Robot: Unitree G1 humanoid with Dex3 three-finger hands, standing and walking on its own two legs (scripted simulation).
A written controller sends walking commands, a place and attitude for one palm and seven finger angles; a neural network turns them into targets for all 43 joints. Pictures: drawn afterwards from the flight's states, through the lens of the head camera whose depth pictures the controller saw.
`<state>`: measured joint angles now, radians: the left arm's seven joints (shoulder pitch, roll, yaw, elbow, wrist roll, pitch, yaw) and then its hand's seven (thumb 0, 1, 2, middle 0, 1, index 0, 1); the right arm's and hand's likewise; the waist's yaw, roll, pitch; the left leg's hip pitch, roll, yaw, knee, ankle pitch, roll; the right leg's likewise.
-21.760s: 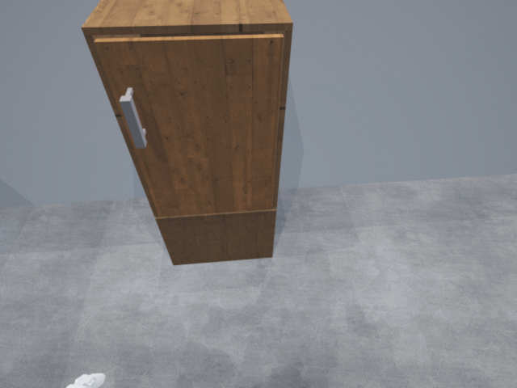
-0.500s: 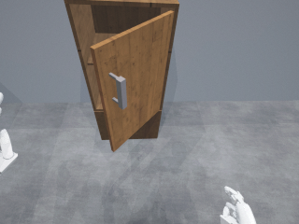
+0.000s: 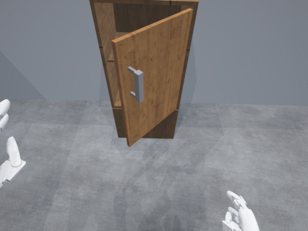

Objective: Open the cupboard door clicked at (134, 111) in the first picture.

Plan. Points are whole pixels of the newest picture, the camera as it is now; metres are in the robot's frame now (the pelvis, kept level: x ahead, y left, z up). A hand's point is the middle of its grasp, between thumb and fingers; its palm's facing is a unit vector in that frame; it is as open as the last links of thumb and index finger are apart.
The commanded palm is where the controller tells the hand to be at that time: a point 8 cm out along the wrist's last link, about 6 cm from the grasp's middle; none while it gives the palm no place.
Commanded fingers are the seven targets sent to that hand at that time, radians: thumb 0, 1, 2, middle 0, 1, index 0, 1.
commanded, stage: stop stepping back and stand still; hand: left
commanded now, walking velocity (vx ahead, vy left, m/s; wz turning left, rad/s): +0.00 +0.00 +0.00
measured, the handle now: (135, 84) +0.59 +0.11 +0.03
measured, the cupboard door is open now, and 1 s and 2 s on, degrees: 47 47 47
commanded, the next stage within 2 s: let the arm hang, fingers relaxed in 0.52 s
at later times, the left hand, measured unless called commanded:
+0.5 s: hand out of the picture +0.18 +0.29 +0.16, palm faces +0.43 -0.77 -0.48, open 7.4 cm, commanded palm +0.12 +0.33 +0.18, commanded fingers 0.00 0.90 0.90 -0.20 -0.30 -0.20 -0.30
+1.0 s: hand out of the picture +0.02 +0.19 -0.18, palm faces +0.04 -0.98 -0.18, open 7.1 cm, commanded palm none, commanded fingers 0.00 0.90 0.90 -0.20 -0.30 -0.20 -0.30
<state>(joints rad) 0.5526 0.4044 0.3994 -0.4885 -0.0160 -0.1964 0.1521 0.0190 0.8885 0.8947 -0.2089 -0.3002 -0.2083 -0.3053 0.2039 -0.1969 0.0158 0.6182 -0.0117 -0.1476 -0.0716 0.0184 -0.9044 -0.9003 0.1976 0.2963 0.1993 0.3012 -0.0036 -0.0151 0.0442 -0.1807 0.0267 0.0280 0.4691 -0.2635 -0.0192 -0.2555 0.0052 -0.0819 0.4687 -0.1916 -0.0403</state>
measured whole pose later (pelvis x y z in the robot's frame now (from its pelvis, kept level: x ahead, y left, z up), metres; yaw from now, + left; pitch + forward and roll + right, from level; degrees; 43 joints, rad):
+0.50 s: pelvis -0.02 +0.02 +0.00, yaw +1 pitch -1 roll +0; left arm 0.54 0.39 0.40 -0.45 -0.01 -0.21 0.15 0.02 0.89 0.89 -0.21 -0.30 -0.21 -0.31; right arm 0.26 -0.19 0.02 0.64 -0.02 -0.14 -0.07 0.02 -0.90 -0.90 0.20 0.30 0.20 0.30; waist 0.00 -0.01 0.03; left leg -0.19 -0.01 0.02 0.44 -0.22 0.02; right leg -0.25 -0.01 -0.05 0.40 -0.14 -0.01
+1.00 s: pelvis -0.02 +0.00 +0.00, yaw +3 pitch -1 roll +0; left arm 0.24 0.20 0.01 0.93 0.02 0.04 0.01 0.00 0.97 0.89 -0.21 -0.30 -0.21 -0.30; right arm 0.25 -0.24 0.01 0.98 -0.03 0.03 0.00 0.01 -0.91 -0.90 0.20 0.30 0.20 0.30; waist -0.01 -0.04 0.09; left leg -0.26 0.00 -0.02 0.52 -0.24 -0.01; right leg -0.31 -0.01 -0.10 0.51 -0.18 -0.04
